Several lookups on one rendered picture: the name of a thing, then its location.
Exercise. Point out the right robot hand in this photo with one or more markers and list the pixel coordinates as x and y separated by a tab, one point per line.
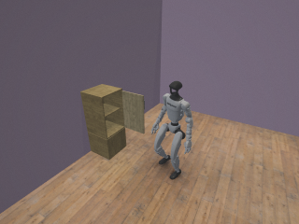
155	127

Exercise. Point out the robot left forearm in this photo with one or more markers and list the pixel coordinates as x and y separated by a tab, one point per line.
189	130

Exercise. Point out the right robot upper arm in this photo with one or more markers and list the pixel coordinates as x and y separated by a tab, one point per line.
164	108

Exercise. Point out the left robot foot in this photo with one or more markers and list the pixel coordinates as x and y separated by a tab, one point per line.
175	174

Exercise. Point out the left robot upper arm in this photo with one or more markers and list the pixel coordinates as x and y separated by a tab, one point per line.
187	109

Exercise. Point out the robot right forearm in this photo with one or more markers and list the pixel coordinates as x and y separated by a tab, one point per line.
160	117

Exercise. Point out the robot left shin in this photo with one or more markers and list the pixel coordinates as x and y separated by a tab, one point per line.
175	164

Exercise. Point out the cupboard door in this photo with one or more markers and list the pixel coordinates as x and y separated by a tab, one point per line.
133	111

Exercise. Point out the left robot hand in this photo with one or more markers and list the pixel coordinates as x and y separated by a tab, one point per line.
188	146

